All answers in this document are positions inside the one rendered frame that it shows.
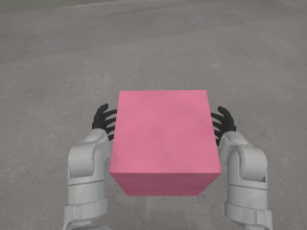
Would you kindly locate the left robot hand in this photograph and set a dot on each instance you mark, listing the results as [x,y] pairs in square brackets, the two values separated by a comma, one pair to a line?
[101,122]

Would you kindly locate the carton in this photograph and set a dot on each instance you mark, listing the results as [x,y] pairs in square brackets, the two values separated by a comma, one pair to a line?
[164,143]

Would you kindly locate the robot left forearm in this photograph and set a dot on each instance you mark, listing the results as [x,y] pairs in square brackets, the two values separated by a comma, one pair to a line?
[85,177]

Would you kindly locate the right robot hand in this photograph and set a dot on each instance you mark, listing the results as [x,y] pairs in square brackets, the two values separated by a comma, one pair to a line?
[227,123]

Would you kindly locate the robot right forearm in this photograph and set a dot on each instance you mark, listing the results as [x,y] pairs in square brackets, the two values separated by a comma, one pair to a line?
[247,178]

